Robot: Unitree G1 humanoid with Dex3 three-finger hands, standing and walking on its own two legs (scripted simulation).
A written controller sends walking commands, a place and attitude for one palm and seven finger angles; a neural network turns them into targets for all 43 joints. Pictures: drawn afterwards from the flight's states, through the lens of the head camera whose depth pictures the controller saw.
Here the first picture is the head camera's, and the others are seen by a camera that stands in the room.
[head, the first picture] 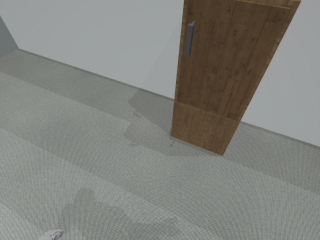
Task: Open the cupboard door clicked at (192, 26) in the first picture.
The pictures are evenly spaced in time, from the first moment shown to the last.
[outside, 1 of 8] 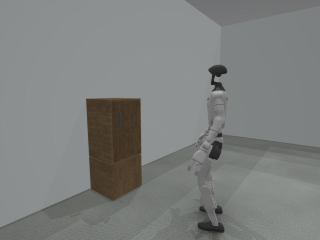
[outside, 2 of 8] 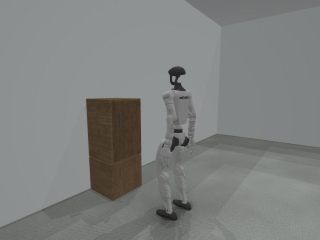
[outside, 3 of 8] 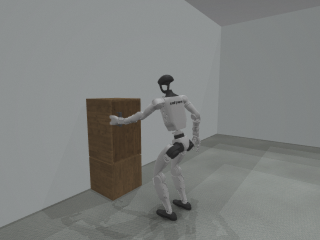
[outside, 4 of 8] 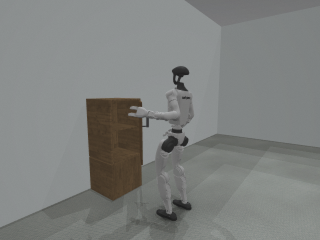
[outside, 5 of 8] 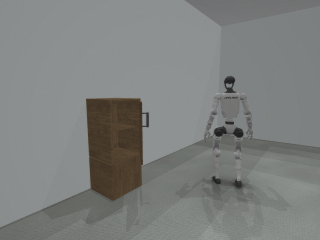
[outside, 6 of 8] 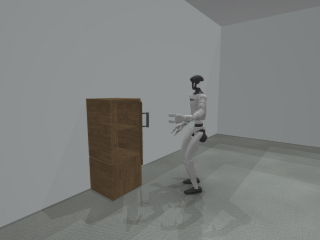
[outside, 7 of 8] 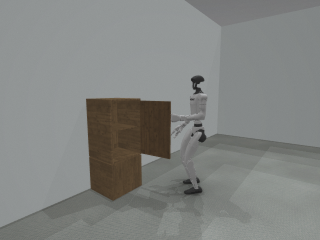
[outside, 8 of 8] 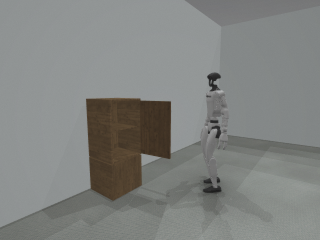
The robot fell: no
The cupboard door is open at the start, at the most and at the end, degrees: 0 97 97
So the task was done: yes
